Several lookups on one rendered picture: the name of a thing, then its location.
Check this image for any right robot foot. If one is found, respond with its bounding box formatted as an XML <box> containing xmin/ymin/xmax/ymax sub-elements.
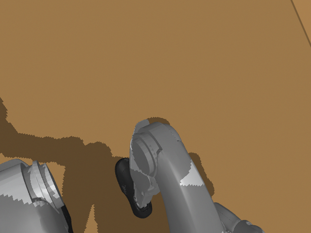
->
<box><xmin>115</xmin><ymin>158</ymin><xmax>152</xmax><ymax>218</ymax></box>

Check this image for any right robot hand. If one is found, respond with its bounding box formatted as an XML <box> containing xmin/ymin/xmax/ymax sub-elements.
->
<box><xmin>214</xmin><ymin>202</ymin><xmax>241</xmax><ymax>233</ymax></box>

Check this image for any right robot arm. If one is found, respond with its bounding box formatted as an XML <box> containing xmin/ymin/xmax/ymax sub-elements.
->
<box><xmin>233</xmin><ymin>220</ymin><xmax>265</xmax><ymax>233</ymax></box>

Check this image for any left robot foot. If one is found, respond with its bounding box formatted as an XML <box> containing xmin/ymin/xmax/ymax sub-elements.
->
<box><xmin>61</xmin><ymin>204</ymin><xmax>73</xmax><ymax>233</ymax></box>

